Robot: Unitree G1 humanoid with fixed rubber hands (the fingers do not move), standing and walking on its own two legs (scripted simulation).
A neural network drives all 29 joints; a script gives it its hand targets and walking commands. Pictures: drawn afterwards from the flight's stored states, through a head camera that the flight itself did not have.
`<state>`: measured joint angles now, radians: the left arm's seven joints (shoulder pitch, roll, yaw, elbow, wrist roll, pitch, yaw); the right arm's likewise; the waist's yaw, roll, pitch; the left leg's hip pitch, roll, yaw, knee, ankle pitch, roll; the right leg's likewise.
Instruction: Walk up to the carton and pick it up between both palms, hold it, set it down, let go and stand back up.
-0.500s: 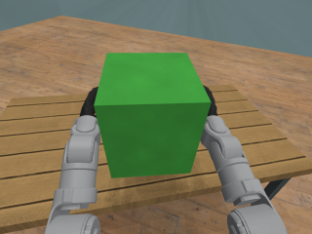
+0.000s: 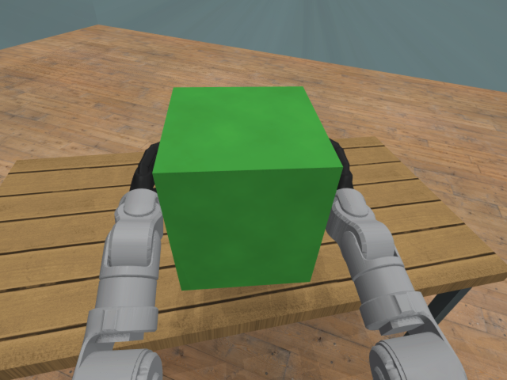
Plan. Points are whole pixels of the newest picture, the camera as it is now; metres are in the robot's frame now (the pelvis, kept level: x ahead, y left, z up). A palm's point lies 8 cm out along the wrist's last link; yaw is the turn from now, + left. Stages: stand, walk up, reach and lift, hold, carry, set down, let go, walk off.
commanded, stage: hold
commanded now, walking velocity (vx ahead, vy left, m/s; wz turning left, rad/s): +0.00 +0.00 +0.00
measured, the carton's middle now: (243, 186) +0.37 +0.02 +0.17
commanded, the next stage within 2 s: none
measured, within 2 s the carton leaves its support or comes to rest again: neither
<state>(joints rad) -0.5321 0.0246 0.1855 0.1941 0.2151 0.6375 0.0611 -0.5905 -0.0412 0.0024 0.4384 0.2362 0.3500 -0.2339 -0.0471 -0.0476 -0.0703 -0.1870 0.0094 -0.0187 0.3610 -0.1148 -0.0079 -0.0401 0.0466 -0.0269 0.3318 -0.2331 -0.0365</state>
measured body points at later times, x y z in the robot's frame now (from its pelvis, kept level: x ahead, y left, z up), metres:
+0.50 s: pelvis +0.00 +0.00 +0.00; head -0.05 +0.02 +0.45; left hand +0.37 +0.17 +0.17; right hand +0.37 -0.13 +0.18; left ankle +0.05 +0.12 -0.75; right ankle -0.03 -0.09 -0.75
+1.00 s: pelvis +0.00 +0.00 +0.00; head -0.05 +0.02 +0.45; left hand +0.37 +0.16 +0.17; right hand +0.37 -0.13 +0.18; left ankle +0.05 +0.12 -0.75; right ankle -0.03 -0.09 -0.75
